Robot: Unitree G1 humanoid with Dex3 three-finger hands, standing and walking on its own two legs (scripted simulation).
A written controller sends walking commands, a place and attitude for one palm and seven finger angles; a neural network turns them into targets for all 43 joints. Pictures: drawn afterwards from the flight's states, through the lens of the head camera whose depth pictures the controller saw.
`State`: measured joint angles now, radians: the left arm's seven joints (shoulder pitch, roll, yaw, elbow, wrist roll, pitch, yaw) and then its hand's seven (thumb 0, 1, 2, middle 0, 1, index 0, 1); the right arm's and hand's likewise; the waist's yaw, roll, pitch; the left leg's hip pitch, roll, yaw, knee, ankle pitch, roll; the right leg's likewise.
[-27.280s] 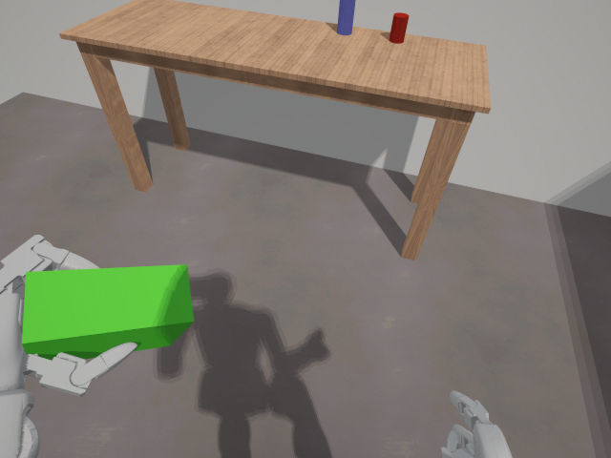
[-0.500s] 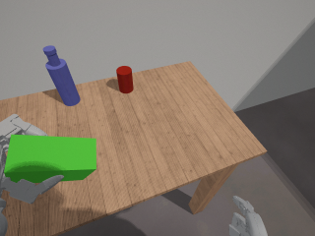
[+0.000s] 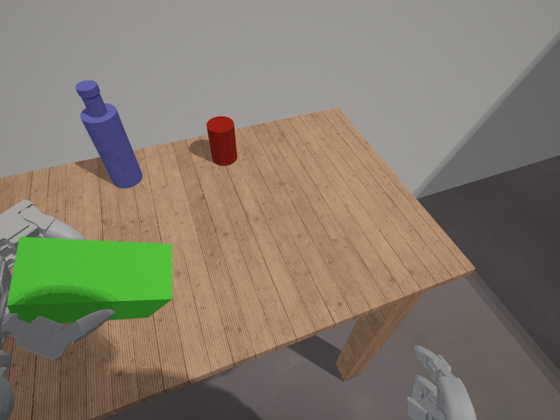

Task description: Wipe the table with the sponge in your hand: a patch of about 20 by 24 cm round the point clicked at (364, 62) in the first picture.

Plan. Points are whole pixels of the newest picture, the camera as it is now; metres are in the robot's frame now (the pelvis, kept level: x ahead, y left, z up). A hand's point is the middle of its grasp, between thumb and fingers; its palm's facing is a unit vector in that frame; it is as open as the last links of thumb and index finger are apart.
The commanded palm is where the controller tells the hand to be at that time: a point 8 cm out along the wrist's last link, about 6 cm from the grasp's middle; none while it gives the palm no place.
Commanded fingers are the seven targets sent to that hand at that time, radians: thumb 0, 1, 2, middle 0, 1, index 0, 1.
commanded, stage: shuffle to correct the standing spot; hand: left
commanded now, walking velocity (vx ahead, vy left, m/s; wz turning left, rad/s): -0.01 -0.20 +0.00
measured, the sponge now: (118, 284) +0.23 +0.20 +0.14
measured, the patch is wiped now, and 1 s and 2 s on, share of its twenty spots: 0.00 0.00 0.00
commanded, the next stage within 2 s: come to a stop and stand still in 0.42 s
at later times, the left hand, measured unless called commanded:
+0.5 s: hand (66, 275) +0.22 +0.24 +0.17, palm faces +0.32 -0.85 -0.42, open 10.1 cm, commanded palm +0.17 +0.28 +0.19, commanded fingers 0.00 0.10 1.30 -1.20 -1.60 -1.20 -1.60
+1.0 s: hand (25, 279) +0.21 +0.26 +0.19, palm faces +0.31 -0.84 -0.44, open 10.1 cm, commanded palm +0.14 +0.29 +0.19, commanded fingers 0.00 0.10 1.30 -1.20 -1.60 -1.20 -1.60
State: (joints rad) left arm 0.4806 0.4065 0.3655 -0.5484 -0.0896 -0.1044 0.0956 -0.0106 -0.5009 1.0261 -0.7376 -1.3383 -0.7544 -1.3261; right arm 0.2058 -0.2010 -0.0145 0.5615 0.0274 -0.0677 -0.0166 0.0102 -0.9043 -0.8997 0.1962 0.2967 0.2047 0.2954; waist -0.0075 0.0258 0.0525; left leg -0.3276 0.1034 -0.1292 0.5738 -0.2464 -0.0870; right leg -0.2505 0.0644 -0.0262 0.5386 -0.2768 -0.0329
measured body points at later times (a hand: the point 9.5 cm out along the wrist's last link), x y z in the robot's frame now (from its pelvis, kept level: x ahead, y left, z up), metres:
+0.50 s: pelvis +0.01 +0.00 +0.00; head +0.03 +0.00 +0.45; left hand +0.20 +0.28 +0.19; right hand +0.18 -0.24 -0.08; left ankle +0.04 +0.19 -0.73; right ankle +0.01 -0.10 -0.73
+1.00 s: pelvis -0.02 +0.02 +0.00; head +0.01 +0.05 +0.45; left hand +0.19 +0.30 +0.21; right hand +0.14 -0.19 -0.07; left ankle +0.03 +0.12 -0.73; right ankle -0.03 -0.08 -0.73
